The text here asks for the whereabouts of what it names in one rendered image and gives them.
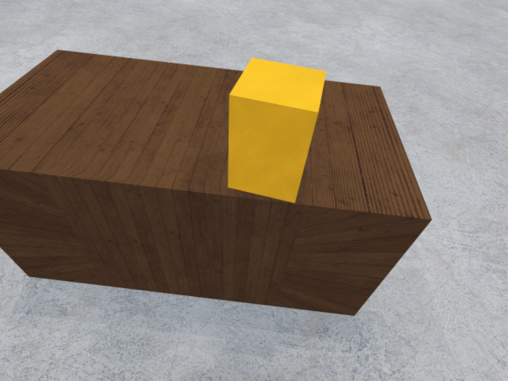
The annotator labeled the carton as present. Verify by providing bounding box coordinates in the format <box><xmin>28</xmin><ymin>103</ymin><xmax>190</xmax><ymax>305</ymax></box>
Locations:
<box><xmin>228</xmin><ymin>58</ymin><xmax>326</xmax><ymax>203</ymax></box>

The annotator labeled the pedestal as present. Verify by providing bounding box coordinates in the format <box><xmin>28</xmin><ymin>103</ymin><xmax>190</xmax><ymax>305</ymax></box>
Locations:
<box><xmin>0</xmin><ymin>50</ymin><xmax>432</xmax><ymax>316</ymax></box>

